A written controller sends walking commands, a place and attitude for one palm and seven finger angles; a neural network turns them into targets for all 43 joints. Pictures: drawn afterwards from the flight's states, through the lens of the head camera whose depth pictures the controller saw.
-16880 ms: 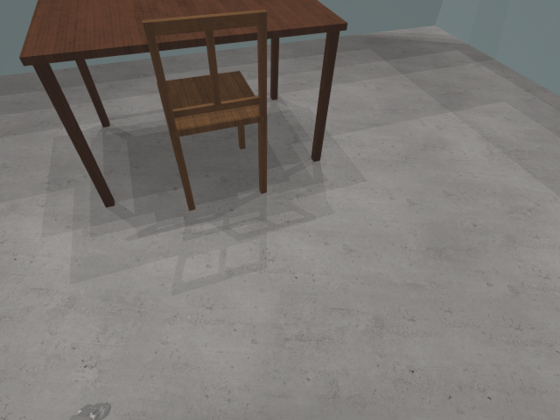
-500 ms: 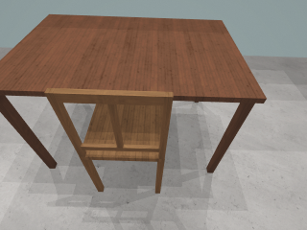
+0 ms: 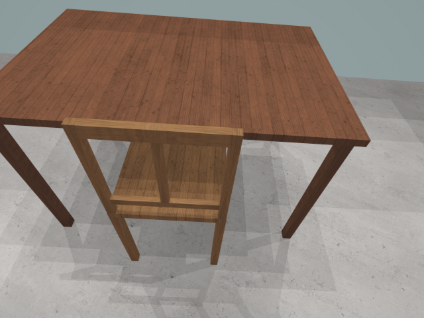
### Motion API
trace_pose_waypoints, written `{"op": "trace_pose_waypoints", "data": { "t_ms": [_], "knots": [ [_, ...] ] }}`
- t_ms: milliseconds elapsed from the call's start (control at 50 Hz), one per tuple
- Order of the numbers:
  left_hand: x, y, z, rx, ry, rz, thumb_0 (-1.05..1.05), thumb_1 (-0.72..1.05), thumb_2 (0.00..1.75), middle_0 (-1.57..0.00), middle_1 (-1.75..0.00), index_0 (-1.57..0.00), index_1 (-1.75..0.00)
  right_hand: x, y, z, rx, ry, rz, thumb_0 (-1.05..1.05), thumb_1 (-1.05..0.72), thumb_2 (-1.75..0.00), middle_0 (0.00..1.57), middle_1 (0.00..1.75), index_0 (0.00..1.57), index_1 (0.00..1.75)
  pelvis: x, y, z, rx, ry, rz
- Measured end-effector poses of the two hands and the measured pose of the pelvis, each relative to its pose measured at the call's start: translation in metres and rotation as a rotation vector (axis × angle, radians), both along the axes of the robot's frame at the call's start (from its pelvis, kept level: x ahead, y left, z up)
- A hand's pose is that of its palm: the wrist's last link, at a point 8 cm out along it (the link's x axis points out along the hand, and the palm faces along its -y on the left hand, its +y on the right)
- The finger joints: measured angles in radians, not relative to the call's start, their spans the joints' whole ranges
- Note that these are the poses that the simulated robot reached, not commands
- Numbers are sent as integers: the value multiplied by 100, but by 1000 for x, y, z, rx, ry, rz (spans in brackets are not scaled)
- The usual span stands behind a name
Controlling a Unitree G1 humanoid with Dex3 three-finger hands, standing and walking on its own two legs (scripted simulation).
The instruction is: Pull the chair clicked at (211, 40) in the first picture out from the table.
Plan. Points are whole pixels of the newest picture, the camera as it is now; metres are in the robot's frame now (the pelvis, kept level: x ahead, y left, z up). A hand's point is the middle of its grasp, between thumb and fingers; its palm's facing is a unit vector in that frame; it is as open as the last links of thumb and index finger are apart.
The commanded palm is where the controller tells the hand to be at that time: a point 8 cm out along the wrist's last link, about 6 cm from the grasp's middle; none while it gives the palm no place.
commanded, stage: shuffle to correct the standing spot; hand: left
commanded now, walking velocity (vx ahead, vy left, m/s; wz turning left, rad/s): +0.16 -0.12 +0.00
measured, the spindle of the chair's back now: (161, 174) +0.48 +0.17 -0.10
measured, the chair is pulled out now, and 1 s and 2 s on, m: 0.00 0.00 0.00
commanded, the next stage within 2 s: come to a stop and stand still in 0.12 s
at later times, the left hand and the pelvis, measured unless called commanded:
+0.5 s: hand out of the picture +0.02 +0.11 -0.18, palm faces +0.02 -0.99 -0.16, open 7.4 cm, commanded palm none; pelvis +0.05 -0.04 -0.01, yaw -1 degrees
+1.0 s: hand out of the picture +0.03 +0.13 -0.18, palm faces -0.01 -0.98 -0.21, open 7.4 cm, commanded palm none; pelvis +0.04 -0.04 -0.01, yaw -1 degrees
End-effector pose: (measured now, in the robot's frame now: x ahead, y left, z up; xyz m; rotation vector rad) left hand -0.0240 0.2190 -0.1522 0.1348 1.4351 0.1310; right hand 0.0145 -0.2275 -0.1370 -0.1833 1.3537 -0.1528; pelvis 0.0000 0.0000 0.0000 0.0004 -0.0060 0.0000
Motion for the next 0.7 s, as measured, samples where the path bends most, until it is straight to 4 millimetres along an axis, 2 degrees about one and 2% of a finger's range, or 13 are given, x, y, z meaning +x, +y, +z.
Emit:
{"op": "trace_pose_waypoints", "data": {
  "t_ms": [200, 340, 540, 620, 700],
  "knots": [
    [15, -5, -2, 3, 17, -25, 0, 91, 90, -20, -29, -20, -30, -2, -3, -6, 16, 20, -42, 1, -91, -90, 20, 29, 21, 30, 13, -8, -4, 22, 19, -22],
    [28, -25, 2, 21, 23, -7, 0, 91, 90, -19, -29, -20, -30, -9, -19, -15, 37, 90, -62, 1, -91, -90, 20, 29, 20, 30, 32, -28, -6, 13, 31, -19],
    [45, -60, -4, -19, 29, 19, 0, 91, 90, -20, -29, -20, -30, 30, -34, -12, 14, 66, -44, 2, -93, -90, 20, 29, 20, 30, 56, -45, -6, 13, 28, -15],
    [54, -66, -6, -29, 12, 22, 0, 91, 90, -20, -30, -20, -30, 43, -40, -11, -1, 40, -36, 2, -93, -90, 20, 29, 20, 30, 58, -47, -6, 15, 22, -14],
    [58, -65, -5, -19, 2, 21, 0, 91, 90, -20, -30, -20, -30, 51, -43, -9, -6, 18, -31, 1, -93, -90, 20, 29, 20, 30, 58, -48, -5, 17, 16, -13]
  ]
}}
